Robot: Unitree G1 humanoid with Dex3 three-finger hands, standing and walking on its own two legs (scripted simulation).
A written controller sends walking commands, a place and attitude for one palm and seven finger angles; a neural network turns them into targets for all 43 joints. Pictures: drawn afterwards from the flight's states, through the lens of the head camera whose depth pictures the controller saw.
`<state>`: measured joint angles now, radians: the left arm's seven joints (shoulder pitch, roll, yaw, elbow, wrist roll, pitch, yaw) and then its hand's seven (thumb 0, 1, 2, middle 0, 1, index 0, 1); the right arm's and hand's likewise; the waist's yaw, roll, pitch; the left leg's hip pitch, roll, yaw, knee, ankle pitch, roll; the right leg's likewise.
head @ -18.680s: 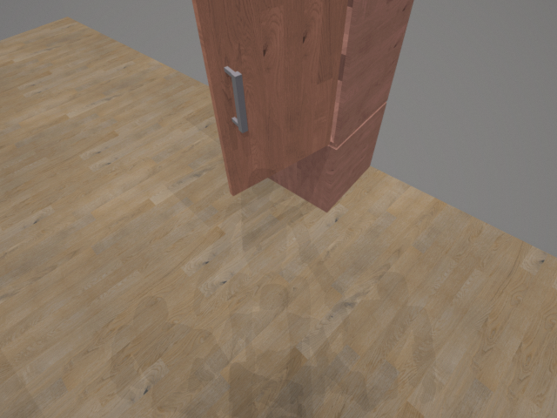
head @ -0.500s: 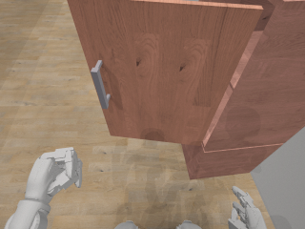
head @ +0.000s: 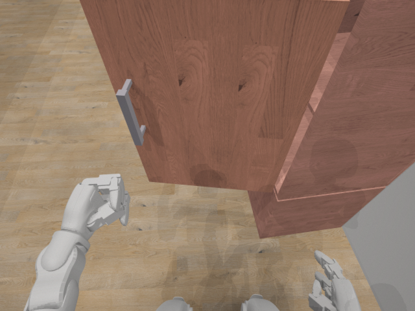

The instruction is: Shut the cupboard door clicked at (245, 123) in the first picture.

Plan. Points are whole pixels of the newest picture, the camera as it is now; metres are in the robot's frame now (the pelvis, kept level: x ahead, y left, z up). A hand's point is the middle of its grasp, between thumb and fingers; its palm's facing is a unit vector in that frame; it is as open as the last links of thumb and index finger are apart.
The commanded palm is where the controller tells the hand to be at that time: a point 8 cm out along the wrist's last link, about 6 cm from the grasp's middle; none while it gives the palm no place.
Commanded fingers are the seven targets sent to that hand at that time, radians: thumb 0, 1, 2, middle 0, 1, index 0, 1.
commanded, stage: bring the fist close to the handle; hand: left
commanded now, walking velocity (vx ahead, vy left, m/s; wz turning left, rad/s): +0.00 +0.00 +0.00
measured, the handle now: (133, 114) +0.51 +0.20 +0.07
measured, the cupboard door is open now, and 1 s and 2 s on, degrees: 76 76 69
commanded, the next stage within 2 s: push the door shut along its arc in 1.08 s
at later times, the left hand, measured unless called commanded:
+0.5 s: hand (128, 164) +0.37 +0.18 +0.07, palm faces -0.06 -1.00 -0.03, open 3.1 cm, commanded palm +0.35 +0.23 +0.07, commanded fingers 0.00 0.90 0.90 -1.30 -1.50 -1.30 -1.50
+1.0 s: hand (136, 150) +0.41 +0.17 +0.07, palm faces -0.05 -1.00 -0.03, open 3.1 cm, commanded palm +0.38 +0.22 +0.07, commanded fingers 0.00 0.90 0.90 -1.30 -1.50 -1.30 -1.50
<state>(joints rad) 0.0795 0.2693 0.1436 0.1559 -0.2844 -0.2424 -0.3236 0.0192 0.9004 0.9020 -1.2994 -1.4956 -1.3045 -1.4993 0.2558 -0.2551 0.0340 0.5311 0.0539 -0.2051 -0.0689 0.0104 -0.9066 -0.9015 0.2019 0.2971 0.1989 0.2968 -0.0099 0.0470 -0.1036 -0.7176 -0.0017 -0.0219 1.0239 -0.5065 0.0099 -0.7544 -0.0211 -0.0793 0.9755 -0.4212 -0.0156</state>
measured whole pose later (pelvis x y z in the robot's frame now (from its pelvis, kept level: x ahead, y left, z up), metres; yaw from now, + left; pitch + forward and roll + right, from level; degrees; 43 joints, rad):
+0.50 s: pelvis +0.01 +0.01 +0.00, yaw -1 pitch +13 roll -1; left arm -0.27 0.28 0.19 0.48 -0.23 -0.31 -0.24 0.02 0.90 0.90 -1.30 -1.50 -1.30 -1.50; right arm 0.26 -0.25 0.02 0.59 0.04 -0.14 -0.05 0.01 -0.91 -0.90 0.20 0.30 0.20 0.30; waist -0.03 0.01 -0.09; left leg -0.72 -0.01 0.00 0.98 -0.49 0.02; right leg -0.77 -0.03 -0.05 0.95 -0.41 -0.01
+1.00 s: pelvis +0.00 +0.00 +0.01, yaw -2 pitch +14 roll +0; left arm -0.44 0.31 0.25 0.75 -0.20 -0.36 -0.24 0.02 0.90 0.90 -1.30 -1.50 -1.30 -1.50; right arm 0.33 -0.26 0.00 0.61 0.04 -0.03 -0.03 0.01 -0.91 -0.90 0.20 0.30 0.20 0.30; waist -0.06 0.02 -0.10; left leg -0.73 0.00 0.02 0.96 -0.48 0.02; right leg -0.79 -0.01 -0.04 0.93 -0.38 -0.01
